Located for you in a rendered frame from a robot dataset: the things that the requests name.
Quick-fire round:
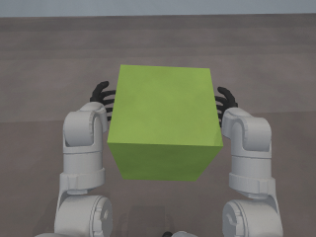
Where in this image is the robot left hand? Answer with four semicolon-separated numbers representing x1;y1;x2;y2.
90;81;117;121

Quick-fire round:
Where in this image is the right robot forearm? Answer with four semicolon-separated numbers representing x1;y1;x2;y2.
221;107;283;236

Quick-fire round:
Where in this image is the carton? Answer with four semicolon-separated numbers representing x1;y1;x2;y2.
107;64;223;182

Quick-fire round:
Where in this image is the left robot upper arm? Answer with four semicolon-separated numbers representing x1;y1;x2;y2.
35;195;114;237

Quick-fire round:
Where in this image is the robot right hand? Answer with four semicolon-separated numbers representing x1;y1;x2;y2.
214;87;238;127

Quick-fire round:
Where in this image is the right robot upper arm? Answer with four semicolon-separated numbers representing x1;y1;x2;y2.
222;199;282;237

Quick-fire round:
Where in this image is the left robot forearm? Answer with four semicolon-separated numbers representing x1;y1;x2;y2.
54;102;109;232

